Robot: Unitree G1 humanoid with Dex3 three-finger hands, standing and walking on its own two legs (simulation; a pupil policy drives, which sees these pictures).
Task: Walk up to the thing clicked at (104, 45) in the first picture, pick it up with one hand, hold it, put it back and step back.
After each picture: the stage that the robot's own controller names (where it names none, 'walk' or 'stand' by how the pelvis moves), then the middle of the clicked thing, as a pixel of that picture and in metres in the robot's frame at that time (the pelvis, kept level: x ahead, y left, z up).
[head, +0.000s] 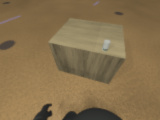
stand; (105, 45) +0.78 -0.13 -0.07
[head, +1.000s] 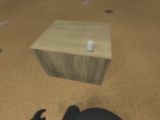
walk; (90, 46) +0.70 +0.08 -0.04
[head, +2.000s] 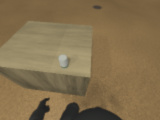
stand; (63, 62) +0.42 +0.25 -0.03
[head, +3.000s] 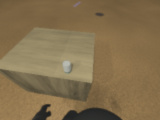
stand; (67, 67) +0.42 +0.22 -0.07
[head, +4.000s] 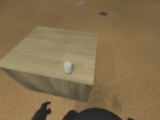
stand; (68, 68) +0.41 +0.21 -0.07
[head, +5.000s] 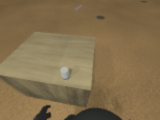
stand; (65, 73) +0.37 +0.23 -0.07
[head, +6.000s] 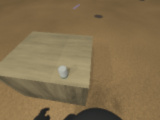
stand; (63, 72) +0.38 +0.24 -0.07
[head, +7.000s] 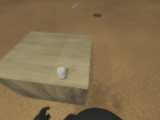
stand; (61, 73) +0.36 +0.25 -0.07
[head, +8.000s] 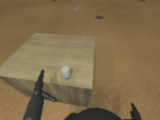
rise first; (66, 73) +0.37 +0.24 -0.07
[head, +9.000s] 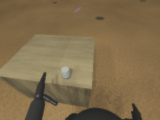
go down; (66, 73) +0.37 +0.24 -0.07
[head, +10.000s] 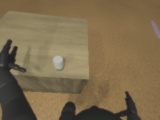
go down; (58, 63) +0.39 +0.22 -0.02
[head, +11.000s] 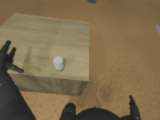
go down; (59, 64) +0.39 +0.23 -0.01
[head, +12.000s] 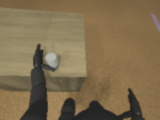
close in; (53, 61) +0.39 +0.24 +0.01
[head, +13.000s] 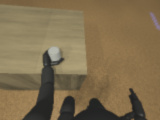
close; (55, 56) +0.43 +0.22 +0.03
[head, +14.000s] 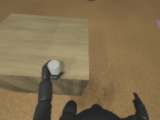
lift; (55, 69) +0.33 +0.23 +0.03
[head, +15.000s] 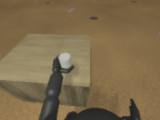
lift; (66, 63) +0.33 +0.17 +0.15
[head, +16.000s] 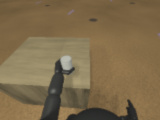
hold; (67, 65) +0.34 +0.17 +0.12
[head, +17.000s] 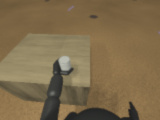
hold; (65, 65) +0.33 +0.18 +0.11
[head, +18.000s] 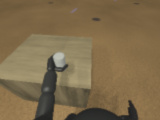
crouch; (60, 62) +0.34 +0.22 +0.13
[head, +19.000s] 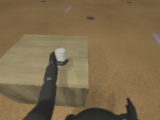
lower; (61, 57) +0.40 +0.21 +0.12
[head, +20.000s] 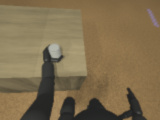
lower; (55, 53) +0.45 +0.21 +0.03
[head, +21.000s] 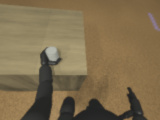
lower; (53, 56) +0.43 +0.23 +0.03
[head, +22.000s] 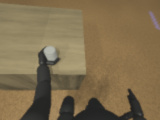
lower; (51, 55) +0.43 +0.24 +0.03
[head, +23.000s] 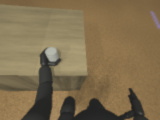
lower; (53, 56) +0.42 +0.23 +0.03
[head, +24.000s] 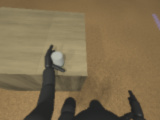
withdraw; (58, 60) +0.40 +0.21 +0.02
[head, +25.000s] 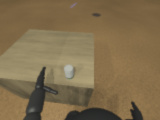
sink last; (69, 72) +0.36 +0.19 -0.02
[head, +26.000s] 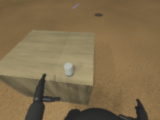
stand; (68, 70) +0.38 +0.20 -0.02
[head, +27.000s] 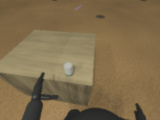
stand; (68, 69) +0.39 +0.21 -0.02
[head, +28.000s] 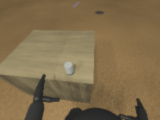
stand; (69, 69) +0.39 +0.20 -0.03
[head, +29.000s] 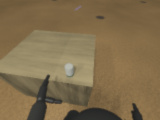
stand; (69, 70) +0.38 +0.21 -0.03
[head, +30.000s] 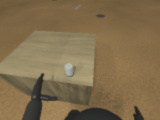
stand; (69, 70) +0.38 +0.21 -0.03
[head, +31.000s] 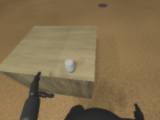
stand; (70, 66) +0.40 +0.21 -0.03
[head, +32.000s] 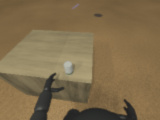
stand; (68, 68) +0.41 +0.21 -0.04
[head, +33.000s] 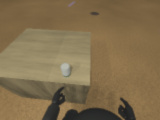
stand; (65, 70) +0.38 +0.21 -0.03
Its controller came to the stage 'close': yes
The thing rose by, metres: 0.20
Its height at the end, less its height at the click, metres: +0.00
